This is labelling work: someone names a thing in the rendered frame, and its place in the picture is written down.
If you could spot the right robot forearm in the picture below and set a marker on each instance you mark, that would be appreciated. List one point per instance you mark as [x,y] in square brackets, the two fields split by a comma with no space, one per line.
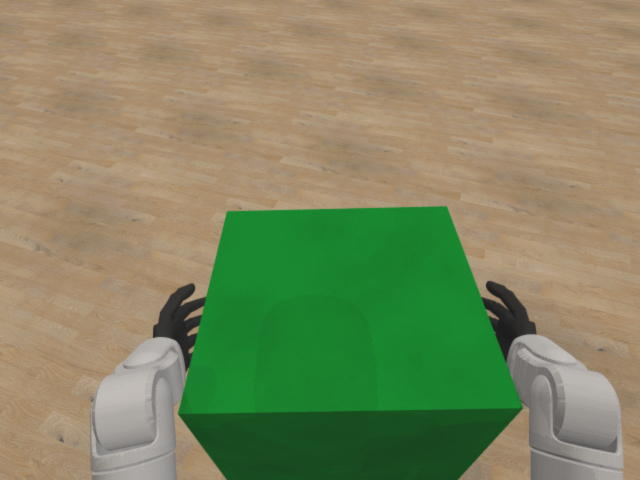
[574,414]

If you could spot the robot left hand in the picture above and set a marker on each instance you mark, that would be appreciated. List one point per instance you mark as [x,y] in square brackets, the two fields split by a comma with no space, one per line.
[171,320]

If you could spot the left robot forearm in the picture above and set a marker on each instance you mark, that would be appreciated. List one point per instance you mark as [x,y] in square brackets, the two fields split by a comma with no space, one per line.
[132,427]

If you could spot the carton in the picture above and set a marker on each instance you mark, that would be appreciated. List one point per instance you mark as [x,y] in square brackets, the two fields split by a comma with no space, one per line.
[345,344]

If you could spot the robot right hand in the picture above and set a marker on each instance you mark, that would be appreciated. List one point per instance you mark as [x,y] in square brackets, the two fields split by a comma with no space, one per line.
[512,323]

